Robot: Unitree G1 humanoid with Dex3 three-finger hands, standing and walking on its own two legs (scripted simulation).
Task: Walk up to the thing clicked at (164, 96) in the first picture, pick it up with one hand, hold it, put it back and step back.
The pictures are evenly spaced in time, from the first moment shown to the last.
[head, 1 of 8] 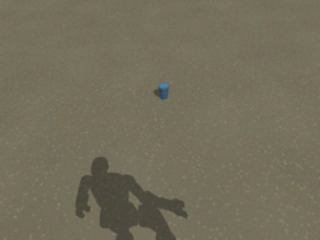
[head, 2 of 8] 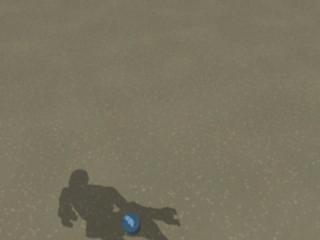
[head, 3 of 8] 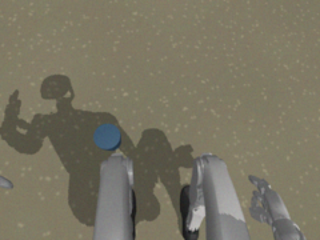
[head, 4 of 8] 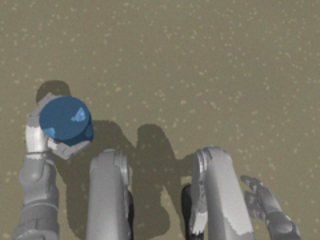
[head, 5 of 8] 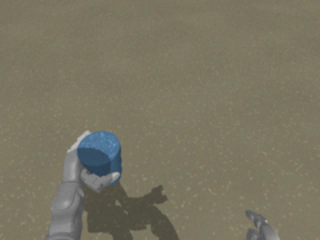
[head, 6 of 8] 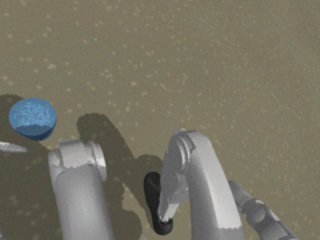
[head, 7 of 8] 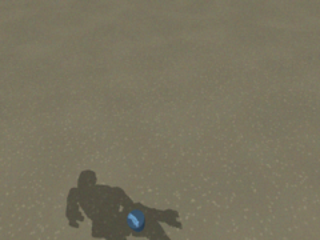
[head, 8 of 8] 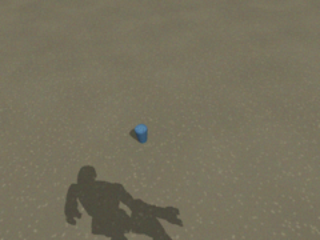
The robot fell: no
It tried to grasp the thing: yes
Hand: left
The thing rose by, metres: 0.69
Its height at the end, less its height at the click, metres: +0.00
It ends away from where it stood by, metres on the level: 0.02
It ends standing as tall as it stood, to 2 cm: yes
